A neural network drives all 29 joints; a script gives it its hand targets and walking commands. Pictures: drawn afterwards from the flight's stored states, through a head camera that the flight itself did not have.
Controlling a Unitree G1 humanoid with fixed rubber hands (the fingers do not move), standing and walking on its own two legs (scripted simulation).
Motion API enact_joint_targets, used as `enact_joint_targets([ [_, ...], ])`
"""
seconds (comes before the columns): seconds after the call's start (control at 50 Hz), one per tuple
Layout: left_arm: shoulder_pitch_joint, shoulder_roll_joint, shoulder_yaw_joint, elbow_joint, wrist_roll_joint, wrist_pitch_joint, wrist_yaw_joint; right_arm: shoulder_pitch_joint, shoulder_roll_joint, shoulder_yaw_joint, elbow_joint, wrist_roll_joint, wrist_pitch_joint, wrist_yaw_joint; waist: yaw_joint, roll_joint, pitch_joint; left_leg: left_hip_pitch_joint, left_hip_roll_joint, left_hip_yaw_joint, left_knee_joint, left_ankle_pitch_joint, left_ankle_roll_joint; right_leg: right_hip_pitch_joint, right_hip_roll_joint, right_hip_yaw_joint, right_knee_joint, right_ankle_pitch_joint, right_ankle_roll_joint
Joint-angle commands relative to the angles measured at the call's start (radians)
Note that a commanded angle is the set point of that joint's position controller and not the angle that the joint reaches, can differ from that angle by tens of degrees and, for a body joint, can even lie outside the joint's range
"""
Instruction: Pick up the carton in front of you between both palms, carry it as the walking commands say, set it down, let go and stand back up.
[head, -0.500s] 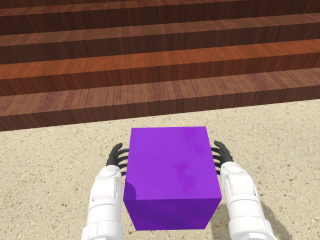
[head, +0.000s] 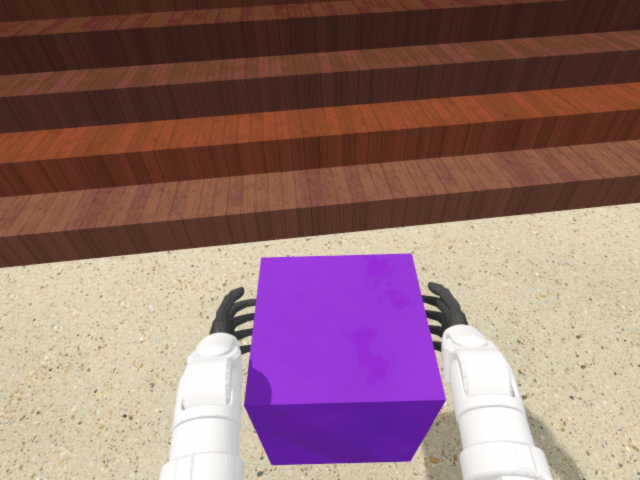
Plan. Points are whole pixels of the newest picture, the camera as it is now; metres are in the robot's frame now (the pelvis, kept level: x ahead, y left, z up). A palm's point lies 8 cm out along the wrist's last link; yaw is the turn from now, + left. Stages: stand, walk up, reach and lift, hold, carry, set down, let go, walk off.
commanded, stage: reach and lift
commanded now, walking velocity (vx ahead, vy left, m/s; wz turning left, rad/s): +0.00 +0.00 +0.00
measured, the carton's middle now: (338, 363) +0.30 +0.00 -0.04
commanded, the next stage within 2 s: hold in 0.22 s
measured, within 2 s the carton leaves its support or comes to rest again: neither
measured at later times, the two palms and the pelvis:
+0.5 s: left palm (219, 341) +0.28 +0.15 +0.05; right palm (457, 333) +0.28 -0.15 +0.05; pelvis +0.00 +0.00 +0.00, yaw +0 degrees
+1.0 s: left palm (219, 339) +0.28 +0.15 +0.05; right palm (457, 331) +0.28 -0.15 +0.05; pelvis -0.01 +0.00 +0.00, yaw +0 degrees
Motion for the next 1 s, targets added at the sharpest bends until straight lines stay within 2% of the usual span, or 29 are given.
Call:
enact_joint_targets([
  [0.0, -0.41, -0.932, -0.532, -0.008, -0.235, -0.009, -0.232, -0.452, 0.929, 0.535, -0.044, 0.244, -0.028, 0.236, -0.001, 0.001, -0.235, 0.06, -0.072, 0.073, -0.046, 0.235, -0.005, 0.08, 0.067, -0.067, -0.044, 0.229, 0.009],
  [0.18, -0.403, -0.929, -0.54, -0.038, -0.244, 0.013, -0.228, -0.447, 0.914, 0.54, -0.074, 0.25, -0.007, 0.237, -0.002, 0.003, -0.218, 0.069, -0.071, 0.071, -0.054, 0.234, -0.008, 0.082, 0.068, -0.068, -0.053, 0.22, 0.008],
  [0.3, -0.405, -0.929, -0.605, -0.13, -0.286, 0.051, -0.217, -0.457, 0.914, 0.609, -0.164, 0.29, 0.031, 0.232, 0.001, 0.004, -0.252, 0.114, -0.069, 0.066, -0.067, 0.291, -0.012, 0.121, 0.069, -0.068, -0.065, 0.265, 0.012],
  [0.38, -0.391, -0.883, -0.547, -0.085, -0.249, 0.085, -0.214, -0.433, 0.868, 0.545, -0.113, 0.255, 0.064, 0.228, 0.0, 0.003, -0.143, 0.074, -0.067, 0.076, -0.09, 0.168, -0.009, 0.084, 0.066, -0.071, -0.086, 0.145, 0.006],
  [0.44, -0.425, -0.89, -0.536, -0.071, -0.245, 0.087, -0.222, -0.467, 0.875, 0.534, -0.101, 0.251, 0.066, 0.234, 0.0, 0.004, -0.132, 0.064, -0.063, 0.078, -0.09, 0.126, -0.005, 0.074, 0.063, -0.073, -0.087, 0.106, 0.002],
  [0.7, -0.504, -0.912, -0.528, -0.041, -0.243, 0.077, -0.232, -0.551, 0.904, 0.535, -0.074, 0.254, 0.056, 0.241, 0.003, 0.0, -0.169, 0.056, -0.062, 0.084, -0.076, 0.084, -0.001, 0.073, 0.059, -0.076, -0.075, 0.07, 0.002],
  [0.98, -0.469, -0.903, -0.536, -0.068, -0.248, 0.078, -0.23, -0.509, 0.905, 0.538, -0.095, 0.257, 0.06, 0.235, 0.002, 0.001, -0.188, 0.082, -0.065, 0.082, -0.077, 0.164, -0.005, 0.101, 0.061, -0.072, -0.076, 0.153, 0.006],
])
